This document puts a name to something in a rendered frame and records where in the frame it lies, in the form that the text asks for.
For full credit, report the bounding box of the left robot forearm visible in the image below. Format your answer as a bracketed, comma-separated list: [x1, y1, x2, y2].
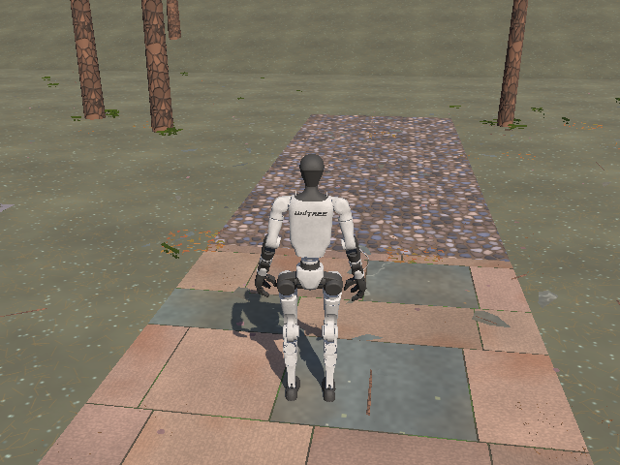
[257, 235, 275, 276]

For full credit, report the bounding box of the robot head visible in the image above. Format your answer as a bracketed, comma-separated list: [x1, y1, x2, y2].
[294, 154, 328, 202]

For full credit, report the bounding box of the left robot hand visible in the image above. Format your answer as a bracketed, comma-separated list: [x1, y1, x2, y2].
[255, 272, 277, 297]

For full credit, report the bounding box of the humanoid robot torso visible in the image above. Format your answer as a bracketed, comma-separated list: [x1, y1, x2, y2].
[288, 191, 334, 291]

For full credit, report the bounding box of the right robot upper arm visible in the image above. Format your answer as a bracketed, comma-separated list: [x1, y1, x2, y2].
[331, 197, 356, 251]

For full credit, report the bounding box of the right robot forearm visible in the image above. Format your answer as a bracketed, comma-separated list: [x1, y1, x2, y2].
[346, 236, 364, 279]

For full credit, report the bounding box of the left robot upper arm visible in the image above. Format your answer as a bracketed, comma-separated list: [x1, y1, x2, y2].
[265, 196, 291, 249]

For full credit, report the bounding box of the right robot hand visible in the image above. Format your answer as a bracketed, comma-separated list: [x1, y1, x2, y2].
[344, 276, 367, 301]

